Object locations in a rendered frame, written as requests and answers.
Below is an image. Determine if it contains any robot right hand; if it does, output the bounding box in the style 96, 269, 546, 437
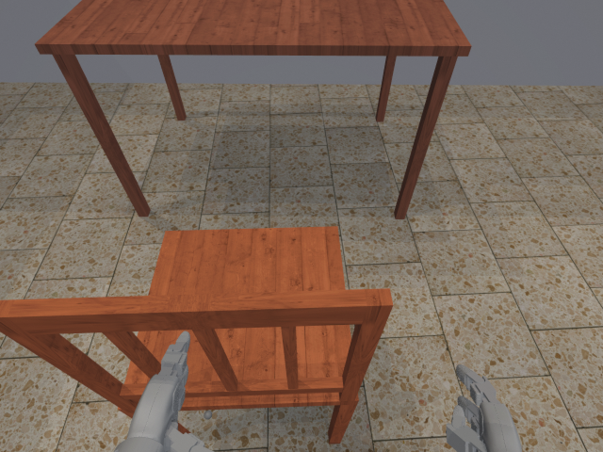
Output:
446, 364, 522, 452

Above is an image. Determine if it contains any table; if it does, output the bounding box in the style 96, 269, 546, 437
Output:
35, 0, 471, 219

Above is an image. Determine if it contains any robot left hand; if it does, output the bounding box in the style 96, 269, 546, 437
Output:
126, 331, 214, 452

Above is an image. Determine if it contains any chair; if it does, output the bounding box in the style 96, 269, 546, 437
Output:
0, 226, 393, 444

